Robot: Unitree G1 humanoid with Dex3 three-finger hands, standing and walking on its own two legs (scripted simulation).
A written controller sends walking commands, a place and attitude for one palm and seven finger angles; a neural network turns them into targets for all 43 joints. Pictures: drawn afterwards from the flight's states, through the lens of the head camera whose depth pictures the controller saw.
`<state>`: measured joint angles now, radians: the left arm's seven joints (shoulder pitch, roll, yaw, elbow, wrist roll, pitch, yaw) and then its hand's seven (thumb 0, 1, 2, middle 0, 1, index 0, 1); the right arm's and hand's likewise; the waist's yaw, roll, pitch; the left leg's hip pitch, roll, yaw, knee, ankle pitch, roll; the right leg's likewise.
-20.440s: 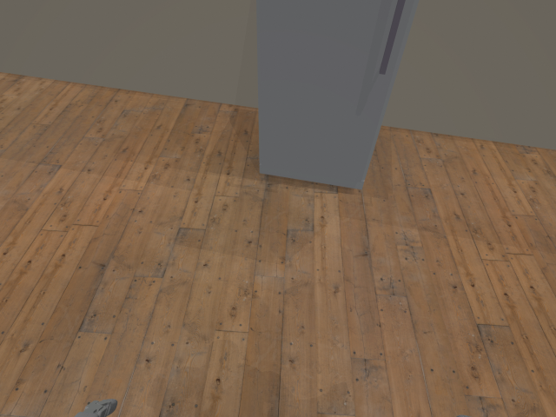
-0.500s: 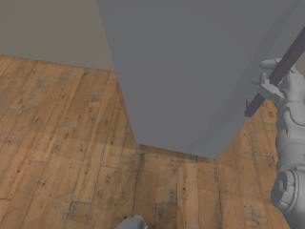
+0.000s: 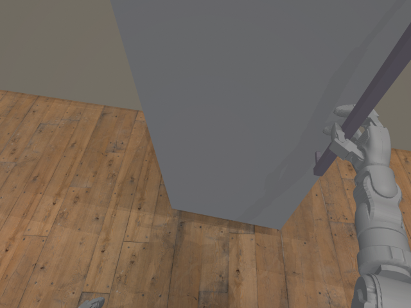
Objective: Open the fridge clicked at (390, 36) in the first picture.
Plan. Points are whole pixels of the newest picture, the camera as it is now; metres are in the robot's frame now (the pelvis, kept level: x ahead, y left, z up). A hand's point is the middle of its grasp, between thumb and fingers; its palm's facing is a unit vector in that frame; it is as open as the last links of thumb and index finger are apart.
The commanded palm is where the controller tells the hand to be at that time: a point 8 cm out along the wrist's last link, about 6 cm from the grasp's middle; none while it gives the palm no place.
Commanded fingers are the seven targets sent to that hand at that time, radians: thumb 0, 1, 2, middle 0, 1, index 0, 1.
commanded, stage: pull the door a little, standing still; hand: right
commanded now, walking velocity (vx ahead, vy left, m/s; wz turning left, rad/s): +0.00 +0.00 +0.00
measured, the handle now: (362, 97) +0.49 -0.21 +0.16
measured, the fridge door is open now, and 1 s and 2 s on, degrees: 0 8 28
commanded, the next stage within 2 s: walk backward, drawing the door open in 0.46 s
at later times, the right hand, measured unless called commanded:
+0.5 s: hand (336, 152) +0.41 -0.18 +0.09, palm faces +0.04 +1.00 -0.02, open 6.1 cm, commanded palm +0.33 -0.22 +0.09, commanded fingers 0.00 -0.90 -0.90 0.45 1.40 0.45 1.40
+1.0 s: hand (331, 168) +0.38 -0.17 +0.08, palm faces +0.06 +0.97 -0.23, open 5.4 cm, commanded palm +0.34 -0.22 +0.08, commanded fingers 0.00 -0.90 -0.90 0.45 1.40 0.45 1.40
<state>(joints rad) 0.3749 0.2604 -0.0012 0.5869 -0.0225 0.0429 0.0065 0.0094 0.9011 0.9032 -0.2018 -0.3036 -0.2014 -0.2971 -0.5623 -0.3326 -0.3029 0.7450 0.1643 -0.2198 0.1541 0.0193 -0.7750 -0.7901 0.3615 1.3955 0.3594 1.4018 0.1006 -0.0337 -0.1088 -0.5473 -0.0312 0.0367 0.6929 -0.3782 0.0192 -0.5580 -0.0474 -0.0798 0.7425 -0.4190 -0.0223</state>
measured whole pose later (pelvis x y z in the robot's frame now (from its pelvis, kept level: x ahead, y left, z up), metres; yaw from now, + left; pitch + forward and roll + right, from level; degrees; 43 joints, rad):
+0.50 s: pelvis +0.05 +0.00 +0.02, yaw +7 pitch +12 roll +1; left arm 0.35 0.25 0.00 0.54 -0.03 0.02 -0.02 0.01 0.90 0.90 -0.20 -0.30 -0.20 -0.30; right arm -0.07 -0.27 -0.30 0.26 0.25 -0.14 0.11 0.02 -0.79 -0.79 0.20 1.28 0.20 1.36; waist 0.06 -0.04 -0.14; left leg -0.44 -0.04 0.00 0.65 -0.31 0.02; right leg -0.40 -0.04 -0.07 0.68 -0.37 -0.02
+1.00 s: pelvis +0.15 -0.02 +0.03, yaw -4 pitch +1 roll -3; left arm 0.25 0.13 -0.02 0.50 0.01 -0.02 0.04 0.01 0.90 0.90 -0.20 -0.30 -0.20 -0.30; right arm 0.36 -0.20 0.04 -0.24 0.03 -0.01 -0.05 -0.07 -0.67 -0.81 0.43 1.36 0.44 1.40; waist 0.03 -0.01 0.09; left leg -0.43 -0.06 0.15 0.51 0.02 0.08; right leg -0.09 0.12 0.06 0.68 -0.19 0.12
